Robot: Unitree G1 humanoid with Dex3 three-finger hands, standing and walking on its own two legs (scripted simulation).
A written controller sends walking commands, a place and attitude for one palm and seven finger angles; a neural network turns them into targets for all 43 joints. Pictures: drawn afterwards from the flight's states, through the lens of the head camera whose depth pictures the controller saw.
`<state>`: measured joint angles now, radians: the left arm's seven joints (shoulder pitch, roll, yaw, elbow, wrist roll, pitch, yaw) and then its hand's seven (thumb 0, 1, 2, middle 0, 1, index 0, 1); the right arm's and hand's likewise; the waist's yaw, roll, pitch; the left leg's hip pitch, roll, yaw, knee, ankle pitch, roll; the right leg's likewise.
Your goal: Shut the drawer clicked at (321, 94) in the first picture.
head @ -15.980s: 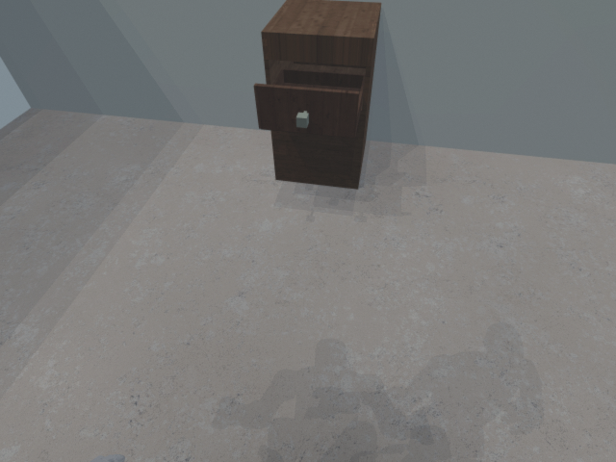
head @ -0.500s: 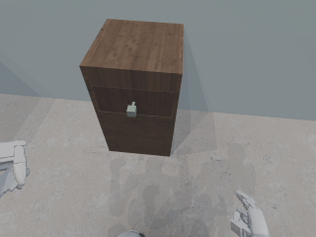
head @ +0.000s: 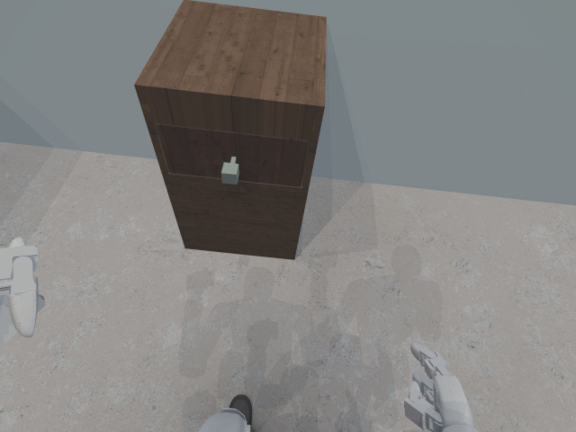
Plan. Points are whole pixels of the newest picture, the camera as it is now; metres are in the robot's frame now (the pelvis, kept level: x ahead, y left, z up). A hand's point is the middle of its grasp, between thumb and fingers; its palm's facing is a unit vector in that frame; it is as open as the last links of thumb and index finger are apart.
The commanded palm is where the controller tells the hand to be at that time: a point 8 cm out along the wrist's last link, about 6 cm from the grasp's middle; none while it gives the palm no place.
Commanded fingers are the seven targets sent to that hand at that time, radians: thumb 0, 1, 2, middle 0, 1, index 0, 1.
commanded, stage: step back with the hand held close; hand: left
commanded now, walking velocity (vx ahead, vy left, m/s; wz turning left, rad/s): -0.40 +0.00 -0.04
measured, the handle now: (231, 168) +0.74 +0.20 -0.23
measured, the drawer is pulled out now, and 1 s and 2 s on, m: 0.00 0.00 0.00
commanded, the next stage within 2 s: stop stepping back and stand still in 0.02 s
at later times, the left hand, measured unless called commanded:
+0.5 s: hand (13, 320) +0.18 +0.25 +0.18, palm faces +0.32 -0.84 -0.44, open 3.3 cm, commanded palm +0.11 +0.29 +0.19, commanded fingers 0.00 0.90 0.90 -1.40 -1.60 -1.40 -1.60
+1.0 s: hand (36, 346) +0.18 +0.26 +0.12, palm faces +0.17 -0.84 -0.52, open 3.2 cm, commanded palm none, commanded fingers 0.00 0.90 0.90 -1.24 -1.43 -1.24 -1.43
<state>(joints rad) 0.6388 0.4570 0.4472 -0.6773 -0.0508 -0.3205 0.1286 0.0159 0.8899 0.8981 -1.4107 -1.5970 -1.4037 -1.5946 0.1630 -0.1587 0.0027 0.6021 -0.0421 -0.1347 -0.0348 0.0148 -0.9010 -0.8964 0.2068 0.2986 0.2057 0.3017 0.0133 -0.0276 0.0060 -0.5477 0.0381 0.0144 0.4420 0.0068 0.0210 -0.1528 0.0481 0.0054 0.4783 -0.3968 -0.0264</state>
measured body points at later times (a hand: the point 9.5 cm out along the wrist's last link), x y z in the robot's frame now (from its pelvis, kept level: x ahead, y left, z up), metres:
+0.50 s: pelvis -0.03 +0.02 +0.00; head -0.01 +0.04 +0.45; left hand +0.16 +0.29 +0.20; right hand +0.12 -0.21 -0.07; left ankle +0.13 +0.10 -0.72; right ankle -0.09 -0.07 -0.73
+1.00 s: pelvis -0.03 +0.04 +0.01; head -0.02 +0.03 +0.45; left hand +0.16 +0.30 +0.15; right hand +0.14 -0.21 -0.08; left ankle +0.04 +0.13 -0.73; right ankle -0.08 -0.07 -0.73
